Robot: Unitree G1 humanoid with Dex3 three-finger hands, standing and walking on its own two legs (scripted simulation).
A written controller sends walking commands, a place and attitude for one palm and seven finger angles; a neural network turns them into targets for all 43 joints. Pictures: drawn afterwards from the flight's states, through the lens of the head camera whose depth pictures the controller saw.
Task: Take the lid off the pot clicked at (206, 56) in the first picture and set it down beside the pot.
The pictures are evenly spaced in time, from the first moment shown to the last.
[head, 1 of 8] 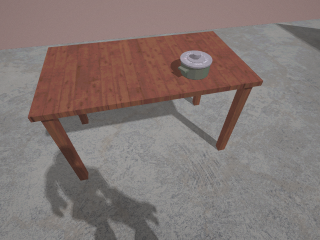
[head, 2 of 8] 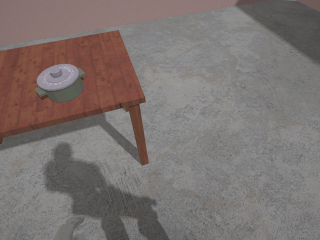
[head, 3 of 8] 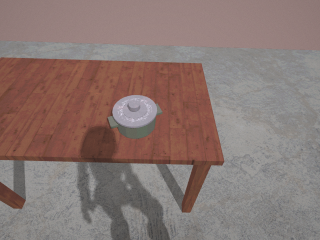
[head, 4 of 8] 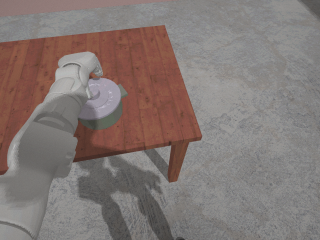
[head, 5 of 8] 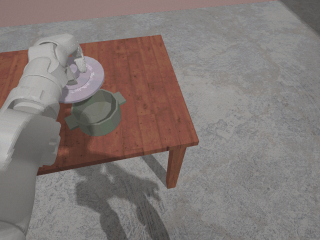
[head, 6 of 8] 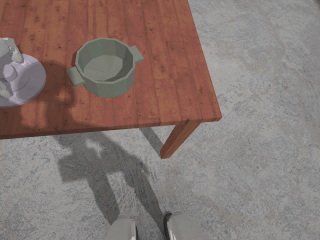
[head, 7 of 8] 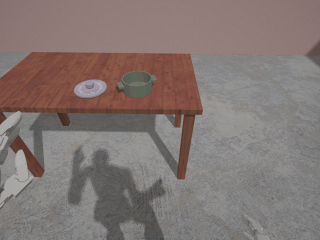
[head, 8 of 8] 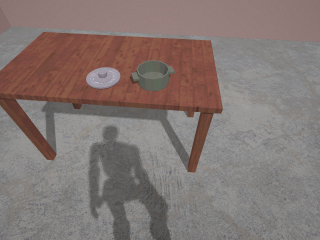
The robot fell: no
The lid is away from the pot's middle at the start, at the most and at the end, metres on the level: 0.00 0.25 0.25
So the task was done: yes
